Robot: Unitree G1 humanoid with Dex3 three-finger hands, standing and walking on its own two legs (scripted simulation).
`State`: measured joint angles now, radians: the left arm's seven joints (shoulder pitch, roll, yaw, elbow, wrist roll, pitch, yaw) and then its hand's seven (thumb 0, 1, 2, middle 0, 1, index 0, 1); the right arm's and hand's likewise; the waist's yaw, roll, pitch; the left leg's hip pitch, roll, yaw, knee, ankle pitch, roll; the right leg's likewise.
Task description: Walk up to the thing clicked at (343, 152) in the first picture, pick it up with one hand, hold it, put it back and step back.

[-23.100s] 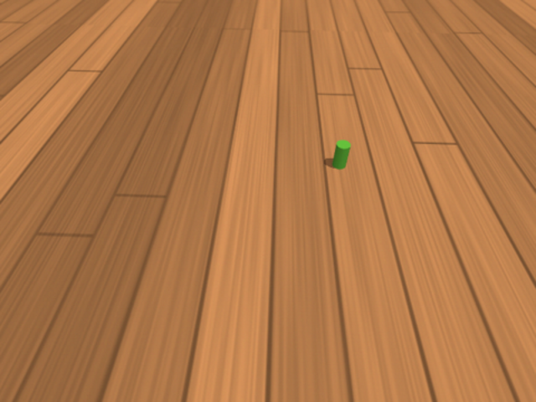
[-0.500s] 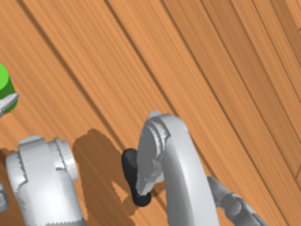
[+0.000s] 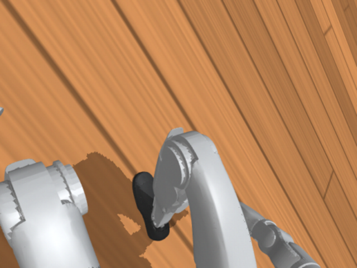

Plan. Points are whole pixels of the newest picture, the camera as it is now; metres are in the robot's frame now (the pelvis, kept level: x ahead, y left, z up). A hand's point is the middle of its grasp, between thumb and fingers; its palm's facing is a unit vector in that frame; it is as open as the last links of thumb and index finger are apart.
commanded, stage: loosen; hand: left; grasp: from the side
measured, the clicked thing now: out of the picture +0.45 +0.26 -0.22
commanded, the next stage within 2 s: open in 0.08 s
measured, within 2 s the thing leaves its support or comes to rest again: rests again in 0.56 s
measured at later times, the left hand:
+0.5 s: hand out of the picture +0.46 +0.27 -0.17, palm faces +0.26 -0.96 -0.01, open 13.8 cm
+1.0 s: hand out of the picture +0.44 +0.33 -0.11, palm faces +0.24 -0.97 -0.08, open 17.2 cm
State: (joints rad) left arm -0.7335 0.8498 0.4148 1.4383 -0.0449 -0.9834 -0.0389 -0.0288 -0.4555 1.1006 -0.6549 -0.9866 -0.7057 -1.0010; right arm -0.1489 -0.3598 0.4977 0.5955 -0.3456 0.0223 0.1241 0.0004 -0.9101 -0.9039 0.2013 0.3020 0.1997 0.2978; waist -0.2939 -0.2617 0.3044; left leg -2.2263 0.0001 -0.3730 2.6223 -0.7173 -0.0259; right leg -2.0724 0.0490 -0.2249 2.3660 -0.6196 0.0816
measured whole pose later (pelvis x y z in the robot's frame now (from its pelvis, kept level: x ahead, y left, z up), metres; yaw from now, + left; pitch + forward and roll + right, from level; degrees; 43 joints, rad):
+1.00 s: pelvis +0.00 +0.00 +0.01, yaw +1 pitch +20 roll -17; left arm -0.71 0.84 0.43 1.22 -0.08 -0.83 -0.20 -0.01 -0.49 0.07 -0.09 -0.03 -0.08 -0.03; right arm -0.05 -0.35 0.37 0.59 -0.24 0.07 0.11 0.00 -0.89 -0.90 0.20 0.30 0.20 0.30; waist -0.24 -0.17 0.17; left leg -2.25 0.01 -0.31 2.56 -0.70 0.00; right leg -2.09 0.04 -0.19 2.33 -0.62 0.06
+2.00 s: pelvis +0.07 -0.01 +0.34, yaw +14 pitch +22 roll -3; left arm 0.14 0.29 0.10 0.29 0.00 0.15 0.14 -0.01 -0.48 0.10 -0.07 -0.06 -0.07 -0.07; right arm 0.18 -0.23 0.01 0.49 0.05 0.03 -0.11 0.01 -0.90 -0.90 0.20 0.30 0.20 0.30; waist -0.05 0.00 -0.17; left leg -1.19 0.06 -0.06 1.39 -0.59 -0.03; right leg -1.16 -0.01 -0.05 1.35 -0.58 0.01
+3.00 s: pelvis +0.10 -0.01 +0.43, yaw +15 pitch +8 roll -2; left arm 0.46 0.20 -0.01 0.01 -0.01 0.28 0.14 -0.01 -0.51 0.07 -0.06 -0.06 -0.06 -0.06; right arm 0.28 -0.21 0.02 0.51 0.02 -0.11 -0.18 0.02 -0.90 -0.90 0.20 0.30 0.20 0.30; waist -0.03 0.03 -0.10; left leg -0.62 0.05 -0.04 0.96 -0.47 -0.03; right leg -0.59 -0.01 -0.05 0.91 -0.45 0.01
